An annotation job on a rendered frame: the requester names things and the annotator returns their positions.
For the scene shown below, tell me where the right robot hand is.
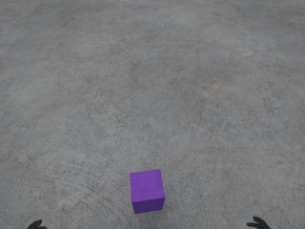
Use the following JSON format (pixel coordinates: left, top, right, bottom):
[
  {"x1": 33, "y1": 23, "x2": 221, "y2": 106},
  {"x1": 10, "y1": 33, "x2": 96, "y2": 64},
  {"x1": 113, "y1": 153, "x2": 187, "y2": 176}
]
[{"x1": 247, "y1": 216, "x2": 271, "y2": 229}]

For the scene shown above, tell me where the carton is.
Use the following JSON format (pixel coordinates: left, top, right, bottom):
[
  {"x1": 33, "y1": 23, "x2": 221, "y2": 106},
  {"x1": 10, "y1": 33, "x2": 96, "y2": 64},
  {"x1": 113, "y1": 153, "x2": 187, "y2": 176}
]
[{"x1": 130, "y1": 169, "x2": 165, "y2": 214}]

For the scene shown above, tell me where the left robot hand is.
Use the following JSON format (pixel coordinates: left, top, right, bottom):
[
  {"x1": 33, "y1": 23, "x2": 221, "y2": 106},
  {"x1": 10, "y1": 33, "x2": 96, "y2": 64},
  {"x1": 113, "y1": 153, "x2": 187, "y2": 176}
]
[{"x1": 27, "y1": 219, "x2": 47, "y2": 229}]

